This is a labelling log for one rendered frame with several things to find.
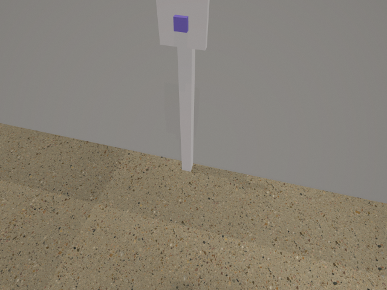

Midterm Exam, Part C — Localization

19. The panel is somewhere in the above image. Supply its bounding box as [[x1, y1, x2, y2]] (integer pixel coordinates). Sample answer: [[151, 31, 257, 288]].
[[156, 0, 210, 172]]

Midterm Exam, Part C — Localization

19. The button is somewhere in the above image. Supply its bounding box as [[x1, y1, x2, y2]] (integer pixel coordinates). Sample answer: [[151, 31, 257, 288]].
[[173, 15, 188, 33]]

